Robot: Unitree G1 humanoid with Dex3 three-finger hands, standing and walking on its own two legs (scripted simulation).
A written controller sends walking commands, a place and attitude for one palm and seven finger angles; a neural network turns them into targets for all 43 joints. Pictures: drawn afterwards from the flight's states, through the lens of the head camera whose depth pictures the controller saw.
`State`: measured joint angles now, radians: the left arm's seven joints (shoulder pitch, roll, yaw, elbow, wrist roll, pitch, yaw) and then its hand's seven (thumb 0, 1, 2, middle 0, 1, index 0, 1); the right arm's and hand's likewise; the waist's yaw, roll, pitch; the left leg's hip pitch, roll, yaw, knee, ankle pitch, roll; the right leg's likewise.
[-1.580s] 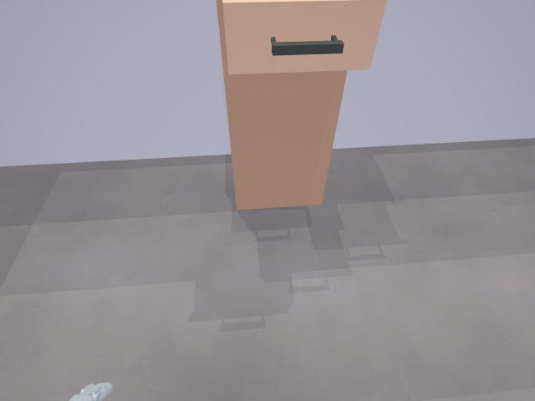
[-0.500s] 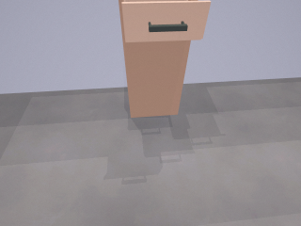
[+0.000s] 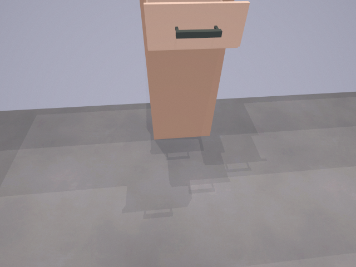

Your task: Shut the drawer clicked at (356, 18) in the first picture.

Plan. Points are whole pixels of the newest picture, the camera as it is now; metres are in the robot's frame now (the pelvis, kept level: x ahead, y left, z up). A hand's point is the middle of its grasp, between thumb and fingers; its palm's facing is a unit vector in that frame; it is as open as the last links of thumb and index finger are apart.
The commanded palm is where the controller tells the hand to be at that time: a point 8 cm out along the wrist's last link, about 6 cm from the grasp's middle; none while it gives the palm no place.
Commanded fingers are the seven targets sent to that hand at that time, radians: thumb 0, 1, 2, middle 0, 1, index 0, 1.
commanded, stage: walk to a spot facing it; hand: left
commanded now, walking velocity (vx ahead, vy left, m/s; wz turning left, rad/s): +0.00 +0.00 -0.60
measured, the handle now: (197, 31) +0.88 -0.02 +0.15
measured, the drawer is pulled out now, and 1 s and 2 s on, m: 0.25 0.25 0.25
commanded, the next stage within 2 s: none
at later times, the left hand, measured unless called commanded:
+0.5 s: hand out of the picture +0.05 +0.16 -0.18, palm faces -0.19 -0.95 -0.27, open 7.4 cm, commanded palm none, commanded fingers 0.00 0.90 0.90 -0.20 -0.30 -0.20 -0.30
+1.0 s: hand out of the picture +0.14 +0.20 -0.18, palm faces -0.42 -0.89 -0.18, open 7.4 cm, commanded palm none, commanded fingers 0.00 0.90 0.90 -0.20 -0.30 -0.20 -0.30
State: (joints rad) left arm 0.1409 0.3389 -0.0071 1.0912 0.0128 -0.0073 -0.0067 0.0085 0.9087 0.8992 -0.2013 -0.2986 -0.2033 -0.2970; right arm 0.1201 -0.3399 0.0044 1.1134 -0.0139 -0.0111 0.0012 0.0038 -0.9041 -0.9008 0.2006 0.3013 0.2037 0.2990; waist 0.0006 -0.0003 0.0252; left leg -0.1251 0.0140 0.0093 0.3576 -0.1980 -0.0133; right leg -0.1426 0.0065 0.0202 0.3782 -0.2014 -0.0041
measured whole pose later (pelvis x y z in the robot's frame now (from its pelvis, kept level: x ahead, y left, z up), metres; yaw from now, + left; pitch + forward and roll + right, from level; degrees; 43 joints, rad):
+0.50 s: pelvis -0.03 -0.03 -0.02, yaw -14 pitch -1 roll +2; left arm 0.27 0.19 0.04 0.94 0.02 0.04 0.00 0.01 0.91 0.90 -0.20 -0.30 -0.20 -0.30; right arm 0.16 -0.23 -0.06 0.98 -0.02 0.07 -0.01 0.01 -0.91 -0.90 0.20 0.30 0.20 0.30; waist 0.03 0.03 0.10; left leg -0.44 0.06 0.04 1.09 -0.45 -0.05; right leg -0.33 0.05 0.00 0.65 -0.30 -0.08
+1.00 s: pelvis +0.02 +0.03 -0.01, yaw -31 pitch +0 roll -2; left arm 0.34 0.25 0.09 0.96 0.03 0.05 -0.03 0.01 0.91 0.90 -0.20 -0.30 -0.20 -0.30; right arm 0.23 -0.21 -0.03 0.89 -0.02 -0.03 -0.01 0.00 -0.91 -0.90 0.20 0.30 0.20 0.30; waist 0.03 -0.04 -0.04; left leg -0.20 0.02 0.05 0.50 -0.30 0.03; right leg -0.42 0.10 0.12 0.81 -0.38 0.00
